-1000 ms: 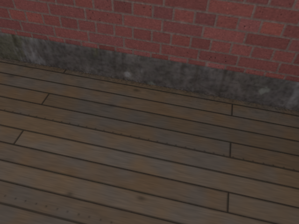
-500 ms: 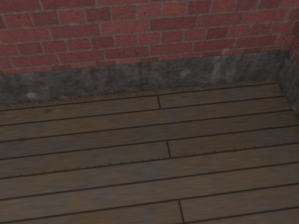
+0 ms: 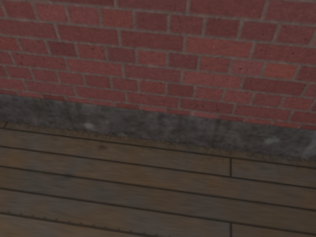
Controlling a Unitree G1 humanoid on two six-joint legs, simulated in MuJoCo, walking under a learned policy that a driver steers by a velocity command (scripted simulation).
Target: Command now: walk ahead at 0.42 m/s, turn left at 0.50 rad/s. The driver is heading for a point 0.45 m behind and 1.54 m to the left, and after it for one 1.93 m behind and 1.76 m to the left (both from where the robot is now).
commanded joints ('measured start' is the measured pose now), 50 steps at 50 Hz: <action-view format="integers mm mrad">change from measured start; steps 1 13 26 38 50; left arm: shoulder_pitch -55 -215 -123 -128 -116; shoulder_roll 151 134 154 223 189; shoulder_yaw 28 23 21 66 73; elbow -121 -216 -234 -191 -190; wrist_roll -4 -2 -10 4 2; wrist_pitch -36 55 57 70 108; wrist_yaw -3 8 30 1 1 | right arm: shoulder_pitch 124 191 134 -12 -13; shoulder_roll -118 -174 -187 -136 -193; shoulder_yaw -35 -49 -56 -6 -30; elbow -4 -4 -34 -125 -153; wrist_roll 18 3 -8 5 -3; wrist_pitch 5 12 75 110 57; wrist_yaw -23 -31 -24 35 -21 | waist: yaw -16 -42 -25 17 10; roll -54 100 -45 -178 146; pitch -26 -110 -150 -101 -87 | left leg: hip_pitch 346 331 -32 138 306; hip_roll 358 194 22 96 277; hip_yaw -512 -355 -194 -68 -399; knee -338 -206 608 184 -270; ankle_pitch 359 787 -364 -274 424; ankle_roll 196 -4 -173 -173 49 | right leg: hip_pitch -435 -365 130 20 -310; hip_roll -85 -58 -352 -306 -39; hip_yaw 115 78 340 83 82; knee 104 -376 -872 -911 -165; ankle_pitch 88 277 777 426 44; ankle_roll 23 92 -193 -151 63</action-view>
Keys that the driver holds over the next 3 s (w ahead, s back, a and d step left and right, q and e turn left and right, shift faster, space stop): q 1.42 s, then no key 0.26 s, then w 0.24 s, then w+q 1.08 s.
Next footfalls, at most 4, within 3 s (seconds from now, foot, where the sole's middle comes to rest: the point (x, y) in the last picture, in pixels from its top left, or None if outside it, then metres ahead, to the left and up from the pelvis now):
0.44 right None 0.33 -0.10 -0.75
0.86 left None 0.17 0.06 -0.75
1.34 right None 0.31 -0.09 -0.75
1.72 left None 0.12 0.03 -0.75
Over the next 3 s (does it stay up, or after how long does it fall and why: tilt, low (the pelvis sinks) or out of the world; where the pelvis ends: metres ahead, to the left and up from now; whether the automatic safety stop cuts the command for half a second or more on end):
stays up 0.37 0.43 0.03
